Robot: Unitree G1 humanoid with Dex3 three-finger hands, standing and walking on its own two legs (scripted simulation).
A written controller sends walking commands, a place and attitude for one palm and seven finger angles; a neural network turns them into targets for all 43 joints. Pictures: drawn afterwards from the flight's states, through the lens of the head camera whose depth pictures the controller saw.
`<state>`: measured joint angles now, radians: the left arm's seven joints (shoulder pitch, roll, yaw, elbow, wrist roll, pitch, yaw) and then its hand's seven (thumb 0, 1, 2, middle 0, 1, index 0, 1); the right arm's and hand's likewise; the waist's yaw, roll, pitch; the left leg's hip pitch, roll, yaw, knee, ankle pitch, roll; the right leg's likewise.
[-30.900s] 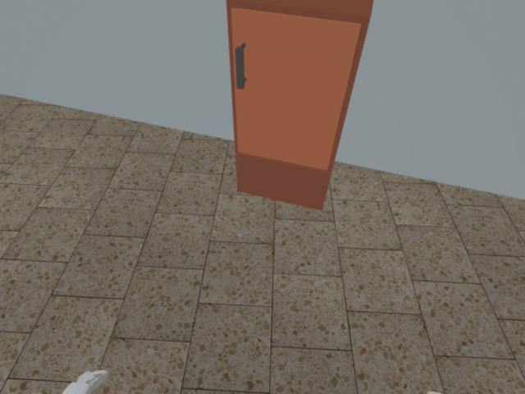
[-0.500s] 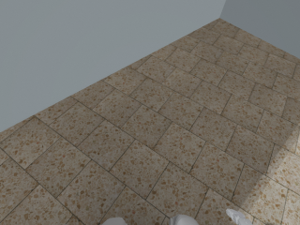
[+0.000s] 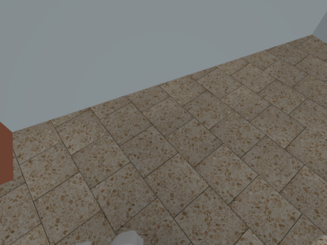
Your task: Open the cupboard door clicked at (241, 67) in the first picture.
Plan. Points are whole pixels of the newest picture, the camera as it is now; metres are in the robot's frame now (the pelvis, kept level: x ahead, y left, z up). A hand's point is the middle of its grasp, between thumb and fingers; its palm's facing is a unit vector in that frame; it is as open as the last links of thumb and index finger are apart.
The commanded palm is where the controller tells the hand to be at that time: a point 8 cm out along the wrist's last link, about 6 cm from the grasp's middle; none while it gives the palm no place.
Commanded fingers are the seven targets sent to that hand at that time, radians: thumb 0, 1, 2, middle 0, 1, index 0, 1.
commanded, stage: turn to face it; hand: left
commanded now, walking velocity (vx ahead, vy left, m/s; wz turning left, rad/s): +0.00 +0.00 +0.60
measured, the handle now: out of the picture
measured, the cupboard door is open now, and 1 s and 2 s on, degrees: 44 44 44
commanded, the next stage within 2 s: none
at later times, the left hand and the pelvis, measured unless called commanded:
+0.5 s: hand out of the picture +0.05 +0.23 -0.16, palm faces +0.28 -0.92 -0.29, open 7.4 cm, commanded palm none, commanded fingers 0.00 0.90 0.90 -0.20 -0.30 -0.20 -0.30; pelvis +0.00 -0.02 -0.01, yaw +17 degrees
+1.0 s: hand out of the picture -0.07 +0.20 -0.19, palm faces +0.58 -0.78 -0.23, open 7.4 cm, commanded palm none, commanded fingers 0.00 0.90 0.90 -0.20 -0.30 -0.20 -0.30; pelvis +0.01 -0.01 -0.02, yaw +35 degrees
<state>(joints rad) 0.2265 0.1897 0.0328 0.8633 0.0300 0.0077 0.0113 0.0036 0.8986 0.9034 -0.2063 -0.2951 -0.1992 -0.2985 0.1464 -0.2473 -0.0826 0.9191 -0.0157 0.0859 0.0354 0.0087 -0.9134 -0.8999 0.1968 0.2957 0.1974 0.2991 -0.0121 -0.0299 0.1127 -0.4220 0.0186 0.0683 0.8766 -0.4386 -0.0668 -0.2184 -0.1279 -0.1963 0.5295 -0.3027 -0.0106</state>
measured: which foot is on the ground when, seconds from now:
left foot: up 0.00-0.08, down 0.10-0.52, up 0.54-0.88, down 0.90-1.00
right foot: down 0.00-0.10, up 0.12-0.50, down 0.52-0.90, up 0.92-1.00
